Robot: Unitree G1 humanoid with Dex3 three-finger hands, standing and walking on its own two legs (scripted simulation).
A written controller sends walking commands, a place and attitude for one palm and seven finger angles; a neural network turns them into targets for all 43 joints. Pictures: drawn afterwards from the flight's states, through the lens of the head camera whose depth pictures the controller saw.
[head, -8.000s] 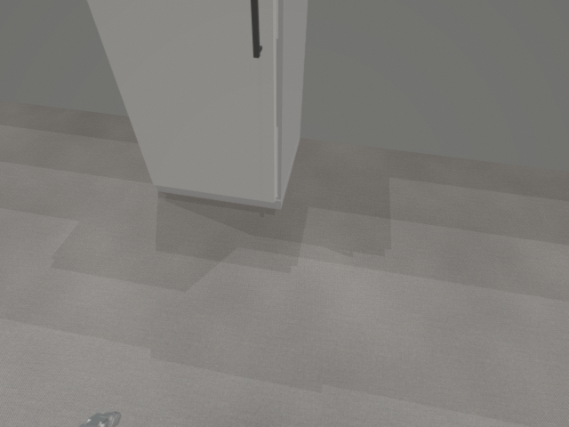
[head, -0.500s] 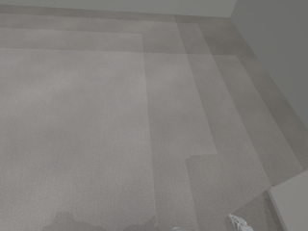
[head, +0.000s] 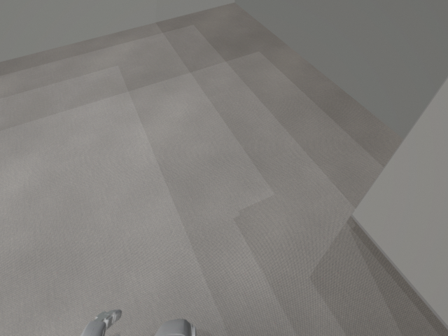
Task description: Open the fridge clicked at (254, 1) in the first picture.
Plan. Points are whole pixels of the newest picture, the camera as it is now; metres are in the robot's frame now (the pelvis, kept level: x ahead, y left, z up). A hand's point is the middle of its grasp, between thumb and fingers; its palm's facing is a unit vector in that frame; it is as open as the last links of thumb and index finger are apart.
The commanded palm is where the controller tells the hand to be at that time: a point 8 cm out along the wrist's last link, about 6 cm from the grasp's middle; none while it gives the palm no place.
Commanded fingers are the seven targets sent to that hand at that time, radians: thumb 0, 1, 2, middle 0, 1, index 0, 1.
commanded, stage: turn to face it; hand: right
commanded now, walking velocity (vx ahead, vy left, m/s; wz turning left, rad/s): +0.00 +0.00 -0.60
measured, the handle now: out of the picture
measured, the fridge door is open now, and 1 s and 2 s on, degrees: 0 0 0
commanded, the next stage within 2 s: take the last steps up to it in 1.66 s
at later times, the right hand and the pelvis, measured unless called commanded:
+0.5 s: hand out of the picture +0.07 -0.17 -0.12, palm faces +0.28 +0.91 -0.30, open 7.4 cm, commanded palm none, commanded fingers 0.00 -0.90 -0.90 0.20 0.30 0.20 0.30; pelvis +0.01 +0.05 +0.01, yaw -19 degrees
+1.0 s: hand out of the picture -0.12 -0.21 -0.17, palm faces +0.62 +0.74 -0.26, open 7.4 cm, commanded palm none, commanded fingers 0.00 -0.90 -0.90 0.20 0.30 0.20 0.30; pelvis -0.02 +0.00 +0.01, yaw -37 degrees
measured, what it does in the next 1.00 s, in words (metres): steps on the spot, turning right: left foot, then right foot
